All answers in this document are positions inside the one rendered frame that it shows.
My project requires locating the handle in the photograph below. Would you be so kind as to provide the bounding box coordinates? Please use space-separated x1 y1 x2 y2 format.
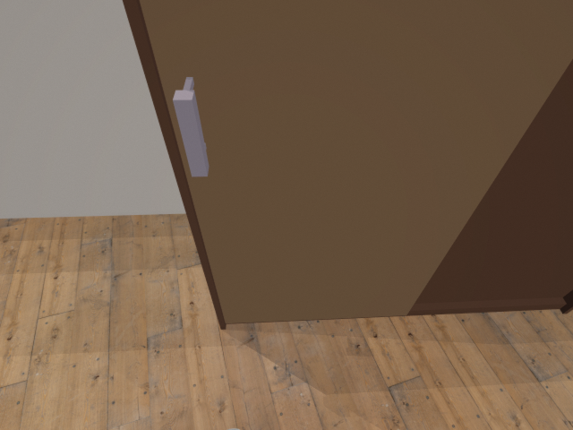
173 77 209 176

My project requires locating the wardrobe door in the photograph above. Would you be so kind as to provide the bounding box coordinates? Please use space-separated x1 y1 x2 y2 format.
415 59 573 304
140 0 573 323

